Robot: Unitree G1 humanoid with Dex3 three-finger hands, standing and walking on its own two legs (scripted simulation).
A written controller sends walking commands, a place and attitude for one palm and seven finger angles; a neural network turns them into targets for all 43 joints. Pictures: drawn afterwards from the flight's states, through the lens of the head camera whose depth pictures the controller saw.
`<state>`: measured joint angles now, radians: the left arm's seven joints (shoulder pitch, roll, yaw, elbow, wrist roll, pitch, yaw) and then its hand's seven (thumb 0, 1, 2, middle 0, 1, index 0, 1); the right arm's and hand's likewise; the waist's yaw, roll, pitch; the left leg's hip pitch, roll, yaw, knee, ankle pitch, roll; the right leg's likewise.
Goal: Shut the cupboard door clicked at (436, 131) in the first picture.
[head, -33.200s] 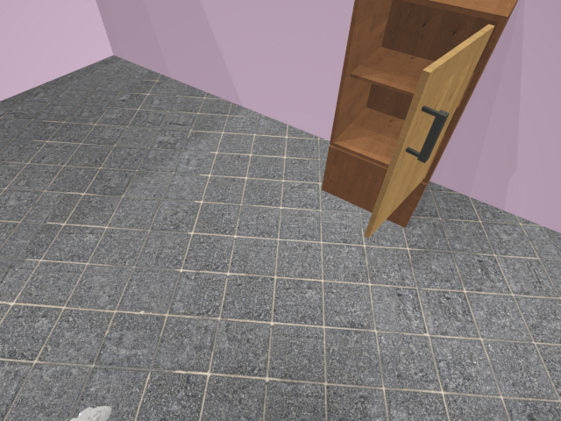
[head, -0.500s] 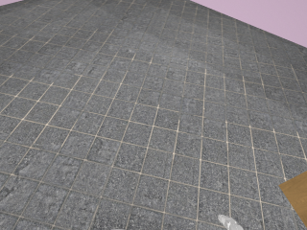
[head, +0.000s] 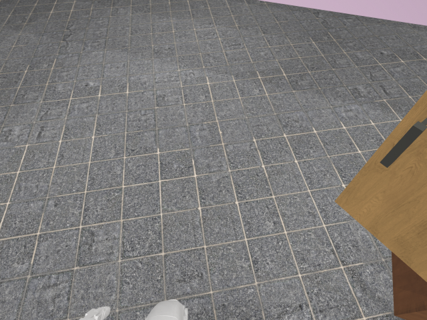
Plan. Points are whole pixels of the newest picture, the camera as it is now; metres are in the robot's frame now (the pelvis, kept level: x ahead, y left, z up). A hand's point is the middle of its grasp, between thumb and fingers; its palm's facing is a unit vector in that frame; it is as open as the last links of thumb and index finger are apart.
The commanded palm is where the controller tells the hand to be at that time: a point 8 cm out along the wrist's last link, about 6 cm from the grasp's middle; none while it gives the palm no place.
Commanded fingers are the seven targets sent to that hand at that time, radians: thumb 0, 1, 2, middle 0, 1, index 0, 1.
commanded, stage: turn to face it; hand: left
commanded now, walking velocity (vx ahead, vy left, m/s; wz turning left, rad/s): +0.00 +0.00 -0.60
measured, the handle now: (406, 142) +0.53 -0.44 -0.02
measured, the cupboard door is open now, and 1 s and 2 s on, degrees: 57 57 57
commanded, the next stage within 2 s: take the last steps up to it in 1.34 s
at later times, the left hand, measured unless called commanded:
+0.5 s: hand (141, 293) +0.18 +0.17 -0.16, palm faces -0.28 -0.92 -0.27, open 7.4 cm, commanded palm none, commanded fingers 0.00 0.90 0.90 -0.20 -0.30 -0.20 -0.30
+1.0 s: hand (153, 276) +0.22 +0.16 -0.17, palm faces -0.49 -0.84 -0.21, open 7.4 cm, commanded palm none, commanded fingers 0.00 0.90 0.90 -0.20 -0.30 -0.20 -0.30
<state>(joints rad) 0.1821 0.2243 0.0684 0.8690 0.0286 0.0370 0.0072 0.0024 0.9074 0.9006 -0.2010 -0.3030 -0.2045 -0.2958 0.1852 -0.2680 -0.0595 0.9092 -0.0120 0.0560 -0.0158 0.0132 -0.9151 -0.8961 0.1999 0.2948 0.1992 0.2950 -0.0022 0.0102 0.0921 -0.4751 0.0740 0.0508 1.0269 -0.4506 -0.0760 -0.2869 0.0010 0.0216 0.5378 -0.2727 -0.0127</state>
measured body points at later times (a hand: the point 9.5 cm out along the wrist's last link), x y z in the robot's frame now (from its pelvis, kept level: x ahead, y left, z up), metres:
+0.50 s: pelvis +0.01 +0.00 -0.01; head +0.05 -0.03 +0.43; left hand +0.20 +0.22 -0.14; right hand -0.01 -0.26 -0.16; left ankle +0.04 +0.15 -0.73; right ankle -0.02 -0.10 -0.74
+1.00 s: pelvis +0.04 +0.01 +0.00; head +0.10 +0.01 +0.45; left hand +0.25 +0.20 -0.15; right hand -0.01 -0.25 -0.12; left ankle +0.10 +0.12 -0.73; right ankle -0.06 -0.07 -0.66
